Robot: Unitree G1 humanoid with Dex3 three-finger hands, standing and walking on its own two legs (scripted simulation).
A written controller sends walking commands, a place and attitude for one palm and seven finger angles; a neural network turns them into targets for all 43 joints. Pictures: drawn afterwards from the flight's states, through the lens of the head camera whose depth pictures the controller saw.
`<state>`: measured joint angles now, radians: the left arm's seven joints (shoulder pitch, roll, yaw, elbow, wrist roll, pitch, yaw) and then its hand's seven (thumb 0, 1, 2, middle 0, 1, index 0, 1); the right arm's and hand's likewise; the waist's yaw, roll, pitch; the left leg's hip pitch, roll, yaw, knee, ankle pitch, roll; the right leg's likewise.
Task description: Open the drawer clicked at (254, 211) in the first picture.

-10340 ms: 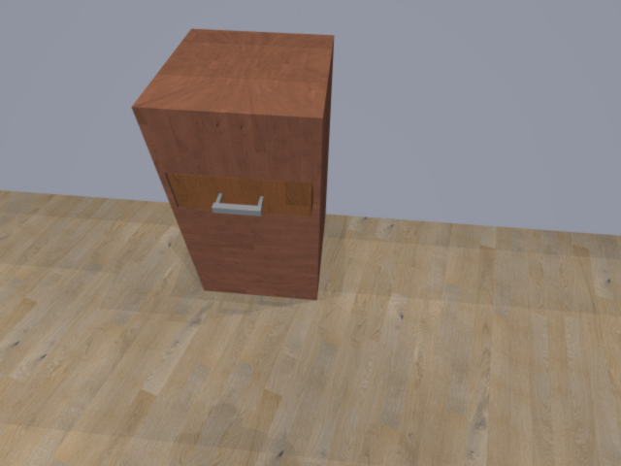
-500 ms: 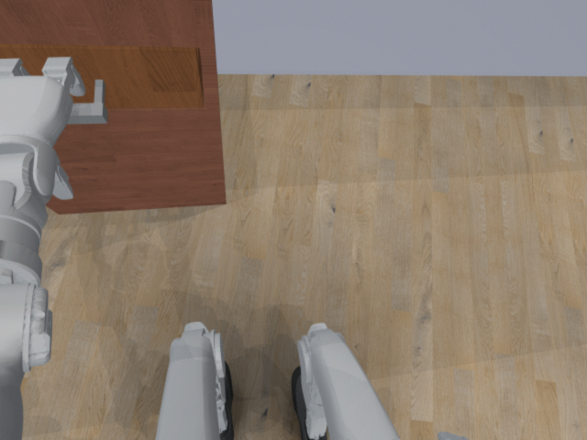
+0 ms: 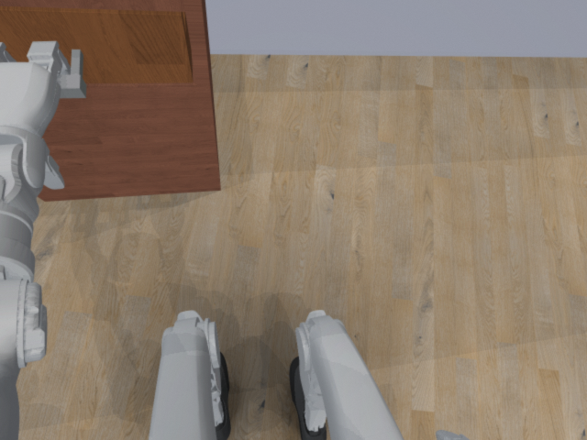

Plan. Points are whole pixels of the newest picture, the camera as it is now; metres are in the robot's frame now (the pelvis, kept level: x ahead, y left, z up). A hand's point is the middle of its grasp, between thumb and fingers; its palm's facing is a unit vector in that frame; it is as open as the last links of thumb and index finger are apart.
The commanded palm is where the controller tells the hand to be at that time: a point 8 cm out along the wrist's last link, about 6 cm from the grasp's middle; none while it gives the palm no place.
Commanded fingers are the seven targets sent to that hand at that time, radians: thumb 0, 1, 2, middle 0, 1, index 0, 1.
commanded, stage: lower the fingers behind the handle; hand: left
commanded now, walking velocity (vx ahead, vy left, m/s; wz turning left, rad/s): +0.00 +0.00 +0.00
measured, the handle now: (25, 72) +0.57 +0.32 -0.02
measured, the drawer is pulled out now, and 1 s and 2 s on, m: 0.00 0.00 0.04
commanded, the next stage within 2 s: close the thumb around the handle in 0.36 s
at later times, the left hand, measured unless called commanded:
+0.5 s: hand (39, 118) +0.52 +0.31 -0.04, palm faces -0.06 -0.01 -1.00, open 13.8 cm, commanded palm +0.53 +0.26 +0.01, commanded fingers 0.00 -0.33 0.37 -0.31 -1.22 -0.31 -1.22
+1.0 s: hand (39, 117) +0.52 +0.31 -0.04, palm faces -0.06 -0.01 -1.00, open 6.7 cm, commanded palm +0.53 +0.26 +0.01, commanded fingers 0.00 0.90 0.90 -0.40 -1.35 -0.40 -1.35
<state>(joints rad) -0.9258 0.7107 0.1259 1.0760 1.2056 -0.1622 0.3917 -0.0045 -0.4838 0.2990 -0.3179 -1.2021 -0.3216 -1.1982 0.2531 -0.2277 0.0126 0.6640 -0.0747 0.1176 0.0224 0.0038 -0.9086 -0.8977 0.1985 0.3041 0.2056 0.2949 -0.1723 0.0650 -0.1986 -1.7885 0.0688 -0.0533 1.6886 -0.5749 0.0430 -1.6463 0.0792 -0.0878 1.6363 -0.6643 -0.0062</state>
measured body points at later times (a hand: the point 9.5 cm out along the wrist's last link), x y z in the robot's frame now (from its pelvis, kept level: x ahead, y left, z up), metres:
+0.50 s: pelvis +0.00 +0.00 +0.00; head +0.22 +0.05 +0.39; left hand +0.52 +0.31 +0.01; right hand +0.04 -0.27 -0.13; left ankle +0.07 +0.10 -0.51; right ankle +0.04 -0.12 -0.51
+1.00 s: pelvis +0.00 +0.00 +0.00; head +0.22 +0.05 +0.39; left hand +0.52 +0.31 +0.01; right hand +0.05 -0.26 -0.12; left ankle +0.07 +0.10 -0.51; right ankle +0.04 -0.12 -0.51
